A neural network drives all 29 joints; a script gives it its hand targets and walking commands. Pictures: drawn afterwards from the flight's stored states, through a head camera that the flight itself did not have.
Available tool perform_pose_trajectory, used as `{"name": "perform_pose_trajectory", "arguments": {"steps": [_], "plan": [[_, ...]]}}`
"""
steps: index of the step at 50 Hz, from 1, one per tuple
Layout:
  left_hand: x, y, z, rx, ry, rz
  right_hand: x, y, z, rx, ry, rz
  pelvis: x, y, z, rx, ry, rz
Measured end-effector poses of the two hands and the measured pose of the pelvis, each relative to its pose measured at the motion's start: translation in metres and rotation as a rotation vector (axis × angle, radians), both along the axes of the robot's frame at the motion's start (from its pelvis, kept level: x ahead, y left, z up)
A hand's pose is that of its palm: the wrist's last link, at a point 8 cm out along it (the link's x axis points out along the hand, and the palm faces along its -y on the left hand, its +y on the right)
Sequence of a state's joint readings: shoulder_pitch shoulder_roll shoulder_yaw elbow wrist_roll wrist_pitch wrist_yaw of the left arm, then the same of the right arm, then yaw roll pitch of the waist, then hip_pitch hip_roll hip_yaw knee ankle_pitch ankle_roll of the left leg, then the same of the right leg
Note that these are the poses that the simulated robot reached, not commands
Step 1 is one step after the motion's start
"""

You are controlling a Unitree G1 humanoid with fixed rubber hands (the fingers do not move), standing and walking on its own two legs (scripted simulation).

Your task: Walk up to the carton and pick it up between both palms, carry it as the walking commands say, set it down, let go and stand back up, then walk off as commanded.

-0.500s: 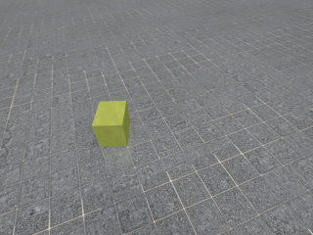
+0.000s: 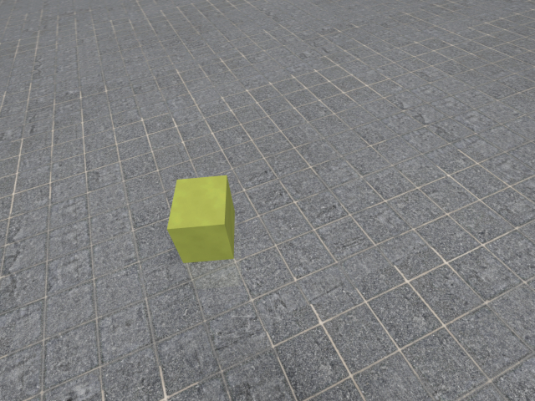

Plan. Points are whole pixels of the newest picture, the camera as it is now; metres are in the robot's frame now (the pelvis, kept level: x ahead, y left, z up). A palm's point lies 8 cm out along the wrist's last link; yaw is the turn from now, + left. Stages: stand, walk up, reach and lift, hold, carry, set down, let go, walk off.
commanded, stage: walk off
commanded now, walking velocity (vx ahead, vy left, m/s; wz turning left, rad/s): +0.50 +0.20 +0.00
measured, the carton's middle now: (205, 218) +0.99 +0.36 -0.63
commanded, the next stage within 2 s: stand in 1.32 s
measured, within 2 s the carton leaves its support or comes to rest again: rests again in 1.62 s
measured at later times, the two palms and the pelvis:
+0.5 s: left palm out of the picture +0.16 +0.33 -0.15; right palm (354, 293) +0.36 -0.13 -0.12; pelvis +0.25 +0.12 +0.00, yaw +1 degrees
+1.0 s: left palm (111, 196) +0.62 +0.43 -0.09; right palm (285, 263) +0.45 +0.00 -0.16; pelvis +0.49 +0.21 +0.00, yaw +1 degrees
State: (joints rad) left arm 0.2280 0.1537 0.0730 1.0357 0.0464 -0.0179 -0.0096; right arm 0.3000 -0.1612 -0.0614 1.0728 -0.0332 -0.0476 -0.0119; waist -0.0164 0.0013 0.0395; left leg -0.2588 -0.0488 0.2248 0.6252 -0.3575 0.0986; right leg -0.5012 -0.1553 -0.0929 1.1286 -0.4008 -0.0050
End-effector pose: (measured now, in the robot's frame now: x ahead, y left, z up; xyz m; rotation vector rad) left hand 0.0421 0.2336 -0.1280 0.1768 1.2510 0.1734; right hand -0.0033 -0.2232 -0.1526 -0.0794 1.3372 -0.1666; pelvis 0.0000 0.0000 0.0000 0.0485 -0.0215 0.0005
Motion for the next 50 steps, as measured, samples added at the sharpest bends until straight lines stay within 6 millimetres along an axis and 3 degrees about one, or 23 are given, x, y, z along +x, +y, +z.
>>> {"name": "perform_pose_trajectory", "arguments": {"steps": [5,7,9,11,13,17,21,24,27,30,35,40,43,46,48,50], "plan": [[0.138,0.005,0.029,0.038,-0.229,-0.096,-0.017,0.034,-0.014,0.08,0.14,-0.055,0.045,0.013,-0.001,0.012,0.001,-0.02],[0.177,0.006,0.035,0.049,-0.306,-0.105,-0.012,0.044,-0.02,0.11,0.186,-0.057,0.065,0.017,-0.006,-0.015,-0.004,-0.008],[0.196,0.01,0.038,0.049,-0.342,-0.078,0.005,0.05,-0.018,0.124,0.212,-0.027,0.083,0.021,-0.005,-0.043,-0.012,0.014],[0.198,0.016,0.033,0.037,-0.32,-0.047,0.037,0.051,-0.013,0.115,0.193,0.001,0.1,0.026,-0.002,-0.057,-0.02,0.017],[0.188,0.022,0.024,0.016,-0.247,-0.021,0.08,0.048,-0.006,0.089,0.132,0.017,0.118,0.033,0.003,-0.062,-0.025,0.012],[0.15,0.038,0.009,-0.022,-0.041,0.037,0.18,0.046,0.015,0.02,-0.03,0.035,0.158,0.052,0.013,-0.07,-0.031,0.013],[0.118,0.064,-0.002,-0.056,0.159,0.105,0.277,0.063,0.036,-0.017,-0.151,0.102,0.201,0.078,0.015,-0.068,-0.031,0.029],[0.113,0.09,-0.012,-0.078,0.259,0.162,0.341,0.085,0.038,-0.048,-0.192,0.162,0.238,0.106,0.005,-0.068,-0.022,0.026],[0.129,0.124,-0.026,-0.082,0.324,0.163,0.385,0.106,0.025,-0.094,-0.227,0.164,0.27,0.137,-0.013,-0.067,-0.019,0.016],[0.184,0.158,-0.029,-0.056,0.292,0.117,0.396,0.127,0.015,-0.103,-0.199,0.118,0.294,0.156,-0.016,-0.052,-0.024,0.001],[0.334,0.199,-0.011,0.021,0.049,-0.014,0.376,0.164,0.004,-0.049,-0.058,0.04,0.336,0.177,-0.006,-0.019,-0.023,-0.009],[0.487,0.201,0.026,0.063,-0.195,-0.121,0.354,0.198,-0.007,0.033,0.09,-0.036,0.386,0.192,0.0,0.008,-0.022,-0.022],[0.557,0.192,0.041,0.072,-0.313,-0.15,0.355,0.214,-0.018,0.09,0.158,-0.075,0.423,0.196,-0.005,0.006,-0.025,-0.014],[0.59,0.19,0.047,0.068,-0.374,-0.126,0.38,0.222,-0.021,0.117,0.196,-0.048,0.454,0.2,-0.006,-0.033,-0.035,0.011],[0.592,0.193,0.044,0.049,-0.362,-0.087,0.414,0.223,-0.017,0.11,0.173,-0.013,0.472,0.204,-0.002,-0.045,-0.043,0.014],[0.581,0.198,0.036,0.025,-0.308,-0.051,0.458,0.222,-0.009,0.089,0.109,0.006,0.49,0.209,0.003,-0.05,-0.046,0.012]]}}
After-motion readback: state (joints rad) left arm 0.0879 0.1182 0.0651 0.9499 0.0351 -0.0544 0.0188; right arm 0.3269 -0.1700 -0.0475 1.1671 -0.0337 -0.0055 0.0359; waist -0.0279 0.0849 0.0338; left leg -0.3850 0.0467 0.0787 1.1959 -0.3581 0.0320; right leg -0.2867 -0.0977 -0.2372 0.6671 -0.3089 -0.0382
